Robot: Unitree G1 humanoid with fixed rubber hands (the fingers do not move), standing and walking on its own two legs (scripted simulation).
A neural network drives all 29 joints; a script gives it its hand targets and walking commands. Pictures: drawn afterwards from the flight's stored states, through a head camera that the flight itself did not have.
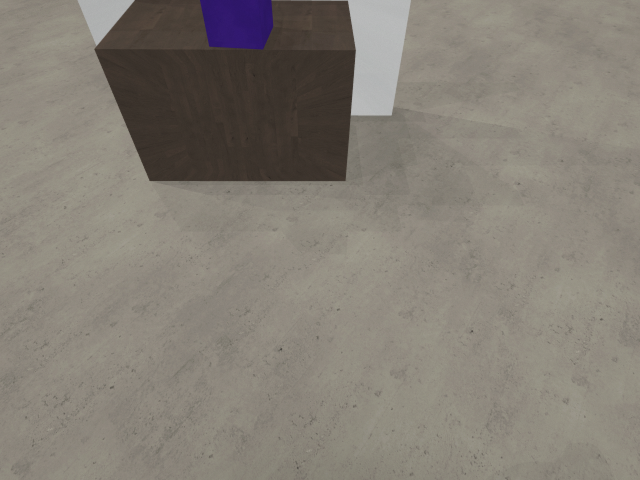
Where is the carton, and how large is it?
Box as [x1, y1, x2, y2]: [200, 0, 272, 49]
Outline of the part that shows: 200,0 209,46 262,49 272,27 270,0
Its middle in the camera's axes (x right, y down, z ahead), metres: -0.29 -0.85 +1.40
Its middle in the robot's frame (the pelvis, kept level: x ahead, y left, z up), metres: +1.61 +0.33 -0.03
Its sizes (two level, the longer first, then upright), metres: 0.210 0.200 0.250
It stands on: a pedestal, 0.62 m high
